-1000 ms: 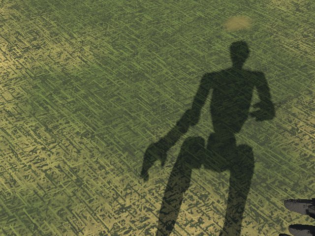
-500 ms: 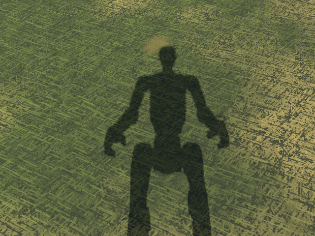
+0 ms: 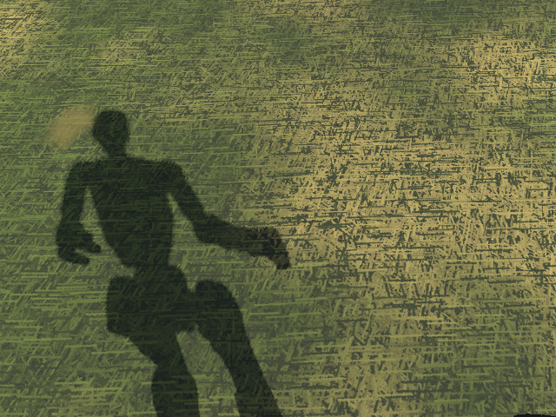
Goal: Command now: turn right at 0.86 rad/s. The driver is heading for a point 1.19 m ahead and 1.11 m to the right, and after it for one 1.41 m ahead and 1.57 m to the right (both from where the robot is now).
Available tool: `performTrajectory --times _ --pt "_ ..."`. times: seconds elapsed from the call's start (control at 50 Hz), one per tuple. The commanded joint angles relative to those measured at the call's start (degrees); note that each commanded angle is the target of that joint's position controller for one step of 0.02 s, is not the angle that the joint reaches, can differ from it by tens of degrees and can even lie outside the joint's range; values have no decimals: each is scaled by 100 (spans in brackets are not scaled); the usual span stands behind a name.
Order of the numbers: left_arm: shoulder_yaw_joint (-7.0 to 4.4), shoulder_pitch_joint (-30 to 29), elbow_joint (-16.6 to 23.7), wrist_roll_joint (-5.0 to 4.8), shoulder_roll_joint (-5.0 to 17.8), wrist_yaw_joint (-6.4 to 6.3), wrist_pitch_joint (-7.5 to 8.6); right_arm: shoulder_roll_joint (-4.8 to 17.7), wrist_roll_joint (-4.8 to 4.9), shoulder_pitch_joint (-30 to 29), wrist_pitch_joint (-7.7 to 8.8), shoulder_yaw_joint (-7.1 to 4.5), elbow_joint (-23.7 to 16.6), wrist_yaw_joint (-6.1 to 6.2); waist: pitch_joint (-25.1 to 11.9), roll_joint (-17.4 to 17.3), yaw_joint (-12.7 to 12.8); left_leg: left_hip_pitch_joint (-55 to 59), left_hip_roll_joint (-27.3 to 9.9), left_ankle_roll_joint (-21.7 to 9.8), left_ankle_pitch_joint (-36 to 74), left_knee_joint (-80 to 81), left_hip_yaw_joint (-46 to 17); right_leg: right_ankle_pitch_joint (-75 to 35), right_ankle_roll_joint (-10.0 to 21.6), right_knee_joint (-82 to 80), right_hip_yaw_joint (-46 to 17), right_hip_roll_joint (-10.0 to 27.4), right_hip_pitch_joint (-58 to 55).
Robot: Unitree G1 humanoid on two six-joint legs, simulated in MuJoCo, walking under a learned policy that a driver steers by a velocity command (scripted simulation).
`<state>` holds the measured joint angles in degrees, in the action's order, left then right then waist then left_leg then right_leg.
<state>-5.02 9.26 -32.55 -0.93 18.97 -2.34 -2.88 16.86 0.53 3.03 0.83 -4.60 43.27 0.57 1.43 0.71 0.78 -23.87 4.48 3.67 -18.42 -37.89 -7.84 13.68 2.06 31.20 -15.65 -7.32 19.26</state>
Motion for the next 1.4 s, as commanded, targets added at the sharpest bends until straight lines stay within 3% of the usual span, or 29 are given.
performTrajectory --times 0.02,0.04,0.06,0.08,0.1,0.12,0.16,0.24,0.36,0.46,0.48,0.5,0.52,0.54,0.56,0.6,0.76,0.94,0.96,0.98,1.0,1.02,1.06,1.12,1.24,1.3,1.32,1.36,1.4 --pt "-292 -244 497 -72 967 1 20 659 30 152 179 -217 -359 -46 -779 995 -175 470 -30 -122 408 1160 49 -1888 720 -405 -1782 1217 -871" --pt "-264 -326 544 -98 878 5 7 739 22 381 186 -269 -282 -44 -807 855 -270 1133 -261 -206 1102 1768 57 -1298 526 -199 -1650 981 -523" --pt "-173 51 514 -47 534 27 -7 1038 -49 458 144 -341 -310 -12 -1069 -58 -66 1999 -1328 -608 1502 1896 -772 654 236 715 -1060 501 113" --pt "-152 373 627 -65 458 55 26 1324 -210 319 68 -364 -337 10 -838 -1709 274 2211 -2422 -1542 2763 2024 -2150 2488 -113 1879 142 -372 1329" --pt "-315 385 551 15 1038 87 92 1038 -269 219 86 -321 -465 24 -691 -1459 152 1912 -2873 -1981 2705 2077 -2372 2308 -393 3132 330 183 1711" --pt "-399 339 422 -32 1247 107 82 726 -224 -21 74 -236 -587 80 -553 -1049 157 1695 -2524 -1823 2309 2014 -1670 1829 -484 3559 499 423 1692" --pt "-363 371 297 -23 1009 104 -20 517 -103 -253 -3 -157 -672 202 -341 -751 116 1569 -1906 -1455 1634 1993 -714 1092 -635 4087 731 592 1842" --pt "-172 -100 569 -107 546 174 -15 707 -175 242 -105 -173 -588 315 -283 -915 -264 2042 -1867 -1596 2175 2139 123 666 -826 3538 1357 987 2202" --pt "-106 -117 639 -32 398 286 -18 1086 -124 202 -145 -322 -596 155 -553 -988 -284 2044 -2196 -1543 2582 2064 974 586 -730 2014 1756 1269 1203" --pt "-248 213 534 -65 490 365 -195 1099 137 127 -51 -385 -520 -46 -572 -943 23 1901 -2351 -1034 2376 1282 1519 176 -238 308 2150 1021 12" --pt "-339 563 405 -47 599 319 -195 914 175 281 -46 -352 -432 -76 -671 -649 183 1571 -2142 -737 2067 598 1790 -286 -26 -257 2100 834 -697" --pt "-549 1081 299 -44 1153 223 -159 682 63 513 -30 -294 -405 -113 -708 446 341 341 -1637 -280 905 -840 2119 -2148 368 -730 1100 1230 -1926" --pt "-667 987 490 28 2002 170 -69 330 -219 226 3 -140 -918 -101 -807 2222 54 -1814 -696 194 -2072 -2517 1853 -3685 1504 -761 -1574 2674 -2711" --pt "-566 991 568 200 1605 276 154 596 -218 -291 14 -199 -990 -29 -1379 1308 483 -1999 -585 128 -2115 -3385 594 -3244 1946 -969 -1823 2918 -2437" --pt "-469 870 463 194 1411 293 287 695 -79 -444 20 -215 -1033 9 -1138 1017 364 -2040 -646 -40 -1616 -3499 384 -2703 1723 -1074 -1353 2665 -2200" --pt "-357 288 447 -44 1075 186 290 812 -125 -228 29 -257 -896 108 -694 592 -8 -1954 -789 -160 -652 -2947 235 -1942 1171 -1073 -743 2134 -1669" --pt "-322 -8 513 -22 1106 -27 141 509 -83 -175 7 -123 -760 33 -804 706 -111 -941 -99 107 191 -1132 109 -1668 937 -798 -908 1495 -998" --pt "-272 -390 645 -96 961 48 26 780 -22 313 169 -266 -640 -74 -813 953 -276 1045 -172 -207 1053 1557 45 -1141 526 -98 -1779 925 -447" --pt "-161 -23 599 -39 594 63 15 1063 -97 418 138 -325 -648 -46 -1126 91 -91 1858 -1234 -591 1453 1776 -747 658 235 815 -1175 509 8" --pt "-117 364 659 -41 486 73 42 1363 -240 270 59 -347 -658 -29 -851 -1596 298 2113 -2308 -1544 2536 2007 -2213 2557 -127 1963 31 -397 1184" --pt "-262 406 544 53 1037 69 121 1080 -275 270 82 -302 -745 -21 -720 -1429 165 1783 -2758 -2055 2313 2059 -2784 2426 -413 3246 191 59 1508" --pt "-333 303 408 17 1249 76 125 791 -214 83 75 -206 -838 21 -556 -990 149 1530 -2468 -1957 2045 1964 -2132 1979 -511 3703 334 276 1466" --pt "-266 200 276 41 988 52 62 619 -80 -38 -5 -123 -849 104 -345 -652 59 1376 -1872 -1615 1647 1921 -1273 1405 -663 4066 526 349 1470" --pt "-77 -15 337 -11 527 83 98 714 -103 319 -88 -101 -716 163 -336 -758 -145 1632 -1598 -1637 2227 1942 -640 1243 -725 3556 902 370 1423" --pt "85 -99 238 14 311 115 142 961 -23 529 -180 -151 -568 79 -648 -1273 -301 1794 -1740 -1702 2842 1750 -297 1216 -691 1112 1383 614 156" --pt "74 356 -64 34 258 166 142 869 112 602 -207 -76 -460 67 -614 -1120 -61 1472 -1638 -1435 2717 1389 -140 -200 -422 -960 1622 496 -935" --pt "62 343 -54 65 376 160 137 730 115 881 -155 -16 -356 52 -637 -901 -104 1105 -1521 -1082 2229 1275 -50 -717 -243 -1340 1336 672 -1508" --pt "39 4 31 267 793 138 111 185 -192 926 0 184 -523 -15 -679 1173 -455 349 -740 -233 -397 700 787 -1972 652 -1062 -265 2214 -1366" --pt "191 -276 52 273 198 200 221 477 -188 587 10 141 -486 0 -476 786 -275 809 -788 -29 280 910 721 -946 639 -1078 113 1725 -1019"
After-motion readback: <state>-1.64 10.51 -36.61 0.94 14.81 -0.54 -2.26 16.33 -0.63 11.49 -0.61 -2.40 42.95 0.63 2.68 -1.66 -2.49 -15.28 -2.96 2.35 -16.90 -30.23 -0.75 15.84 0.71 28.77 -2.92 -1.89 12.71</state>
